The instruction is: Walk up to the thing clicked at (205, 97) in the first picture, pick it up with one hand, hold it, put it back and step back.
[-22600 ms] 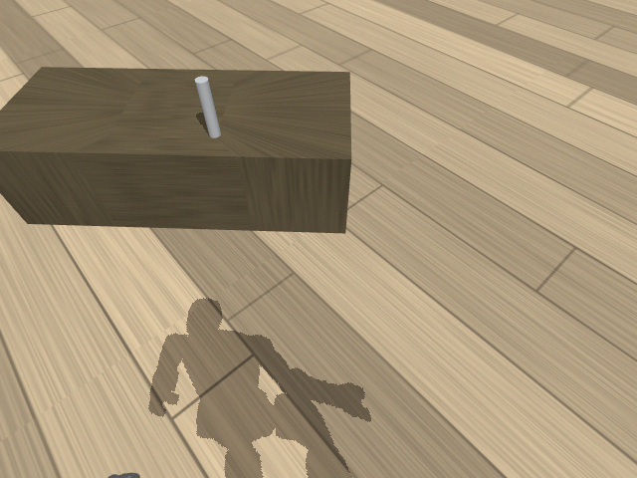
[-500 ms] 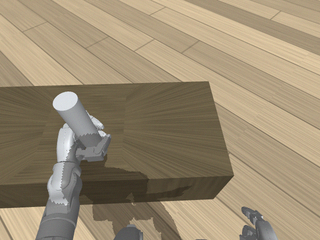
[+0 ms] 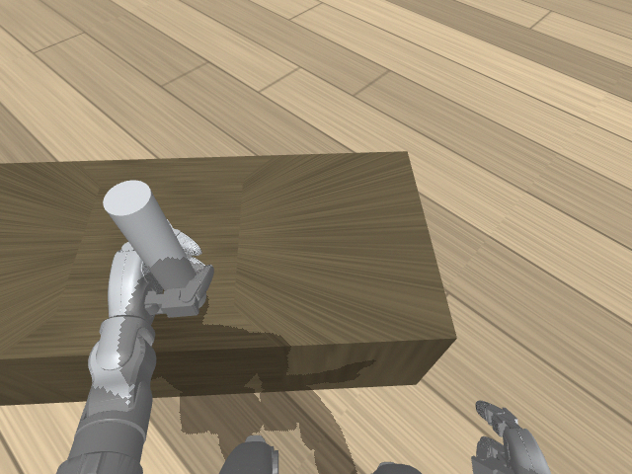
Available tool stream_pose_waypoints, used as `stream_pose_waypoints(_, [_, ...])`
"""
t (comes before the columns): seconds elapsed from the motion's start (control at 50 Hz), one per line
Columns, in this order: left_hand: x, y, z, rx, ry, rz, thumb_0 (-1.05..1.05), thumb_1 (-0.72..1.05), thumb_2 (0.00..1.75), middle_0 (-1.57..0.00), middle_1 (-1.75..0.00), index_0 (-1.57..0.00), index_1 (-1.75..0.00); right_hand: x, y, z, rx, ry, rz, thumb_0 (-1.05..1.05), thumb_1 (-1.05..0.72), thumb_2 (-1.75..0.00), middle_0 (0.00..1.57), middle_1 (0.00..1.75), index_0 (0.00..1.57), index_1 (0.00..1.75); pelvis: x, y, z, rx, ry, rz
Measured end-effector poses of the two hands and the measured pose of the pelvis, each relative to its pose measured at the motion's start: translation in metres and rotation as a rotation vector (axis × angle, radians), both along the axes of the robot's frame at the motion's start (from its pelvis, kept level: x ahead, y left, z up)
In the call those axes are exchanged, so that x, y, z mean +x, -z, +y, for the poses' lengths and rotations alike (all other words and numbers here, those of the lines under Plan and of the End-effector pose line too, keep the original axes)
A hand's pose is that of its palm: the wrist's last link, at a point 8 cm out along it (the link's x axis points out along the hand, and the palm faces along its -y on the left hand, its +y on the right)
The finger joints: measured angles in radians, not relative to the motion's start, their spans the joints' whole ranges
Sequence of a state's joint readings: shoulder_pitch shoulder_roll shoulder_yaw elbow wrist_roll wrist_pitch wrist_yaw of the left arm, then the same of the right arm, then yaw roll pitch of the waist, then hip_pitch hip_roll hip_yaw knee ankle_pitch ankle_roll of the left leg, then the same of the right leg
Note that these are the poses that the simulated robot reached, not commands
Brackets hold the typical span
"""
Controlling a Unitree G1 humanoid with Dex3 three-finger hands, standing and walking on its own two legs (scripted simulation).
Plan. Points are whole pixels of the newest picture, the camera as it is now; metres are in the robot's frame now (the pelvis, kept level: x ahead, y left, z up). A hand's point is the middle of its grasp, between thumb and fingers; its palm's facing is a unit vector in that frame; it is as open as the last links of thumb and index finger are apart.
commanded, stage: crouch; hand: left
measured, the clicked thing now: (165, 257) +0.34 +0.19 +0.09
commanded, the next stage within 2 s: lower in 1.06 s
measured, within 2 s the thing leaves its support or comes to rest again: neither
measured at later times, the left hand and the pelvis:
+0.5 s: hand (209, 265) +0.43 +0.19 -0.09, palm faces +0.05 -1.00 -0.01, open 5.9 cm; pelvis -0.02 +0.01 -0.09, yaw -3 degrees
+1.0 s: hand (214, 263) +0.47 +0.19 -0.15, palm faces +0.08 -1.00 -0.01, open 5.9 cm; pelvis -0.03 +0.01 -0.15, yaw -5 degrees
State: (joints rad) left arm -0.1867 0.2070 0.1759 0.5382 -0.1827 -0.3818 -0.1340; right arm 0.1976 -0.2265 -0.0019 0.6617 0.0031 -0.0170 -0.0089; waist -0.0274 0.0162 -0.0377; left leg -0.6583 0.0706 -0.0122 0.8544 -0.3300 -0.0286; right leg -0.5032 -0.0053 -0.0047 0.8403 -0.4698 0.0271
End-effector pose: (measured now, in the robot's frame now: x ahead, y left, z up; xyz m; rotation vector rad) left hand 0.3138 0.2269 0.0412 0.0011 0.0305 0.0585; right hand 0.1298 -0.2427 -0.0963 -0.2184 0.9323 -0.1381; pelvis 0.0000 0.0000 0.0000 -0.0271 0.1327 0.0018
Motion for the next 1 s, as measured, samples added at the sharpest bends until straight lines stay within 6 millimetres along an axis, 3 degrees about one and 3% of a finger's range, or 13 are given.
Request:
stream_pose_waypoints(0.12, [0.017, 0.035, 0.005, -0.033, -0.021, 0.021, -0.01, 0.06, 1.14, -0.94, -1.21, -0.98, -1.22, -0.014, 0.015, -0.009, -0.033, -0.006, 0.046, 0.01, -0.89, -0.89, 0.2, 0.3, 0.2, 0.3, -0.009, 0.015, 0.0, -0.004, 0.004, 0.069])
stream_pose_waypoints(0.26, [0.054, 0.076, 0.01, -0.01, 0.016, -0.015, -0.01, 0.06, 1.14, -0.94, -1.22, -0.98, -1.22, -0.047, 0.052, -0.016, -0.074, 0.009, 0.157, 0.01, -0.9, -0.89, 0.2, 0.3, 0.2, 0.3, -0.015, 0.049, 0.002, -0.017, 0.016, 0.186])
stream_pose_waypoints(0.38, [0.085, 0.101, 0.013, -0.018, 0.008, -0.033, -0.01, 0.06, 1.14, -0.94, -1.23, -0.97, -1.24, -0.074, 0.084, -0.012, -0.071, 0.035, 0.26, 0.01, -0.91, -0.9, 0.2, 0.3, 0.2, 0.3, -0.016, 0.077, 0.006, -0.029, 0.029, 0.266])
stream_pose_waypoints(0.5, [0.093, 0.132, 0.012, 0.003, 0.008, 0.017, -0.01, 0.07, 1.15, -0.93, -1.23, -0.97, -1.24, -0.092, 0.109, -0.003, -0.033, 0.052, 0.338, 0.01, -0.91, -0.9, 0.2, 0.3, 0.2, 0.3, -0.016, 0.094, 0.009, -0.034, 0.039, 0.321])
stream_pose_waypoints(0.76, [0.122, 0.164, 0.016, 0.003, -0.009, -0.03, -0.01, 0.06, 1.15, -0.94, -1.23, -0.97, -1.23, -0.094, 0.143, -0.004, -0.048, 0.045, 0.375, 0.01, -0.91, -0.9, 0.2, 0.3, 0.2, 0.3, -0.023, 0.13, 0.008, -0.051, 0.047, 0.39])
stream_pose_waypoints(1.0, [0.13, 0.188, 0.02, 0.013, -0.019, -0.013, -0.01, 0.06, 1.15, -0.94, -1.23, -0.97, -1.24, -0.1, 0.164, -0.006, -0.061, 0.04, 0.399, 0.01, -0.92, -0.9, 0.2, 0.3, 0.2, 0.3, -0.032, 0.152, 0.01, -0.062, 0.056, 0.422])
